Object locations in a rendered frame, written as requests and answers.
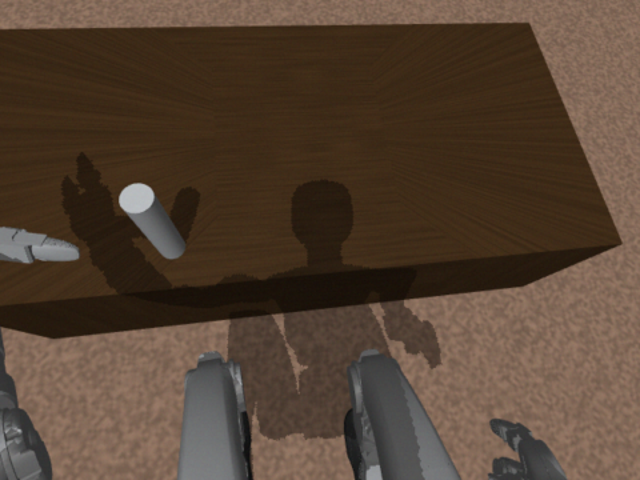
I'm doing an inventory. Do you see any right robot foot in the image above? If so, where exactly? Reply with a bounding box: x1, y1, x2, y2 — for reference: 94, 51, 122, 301
344, 408, 363, 480

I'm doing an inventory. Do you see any can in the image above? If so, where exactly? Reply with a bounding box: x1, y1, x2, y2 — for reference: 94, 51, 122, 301
119, 183, 186, 259

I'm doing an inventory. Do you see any left robot hand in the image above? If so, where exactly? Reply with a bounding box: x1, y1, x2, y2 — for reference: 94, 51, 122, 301
0, 227, 80, 264

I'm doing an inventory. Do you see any left robot arm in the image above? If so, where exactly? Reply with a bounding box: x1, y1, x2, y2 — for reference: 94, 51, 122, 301
0, 327, 52, 480

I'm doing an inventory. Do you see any right robot hand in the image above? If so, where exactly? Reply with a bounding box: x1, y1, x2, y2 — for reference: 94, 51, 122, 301
488, 418, 568, 480

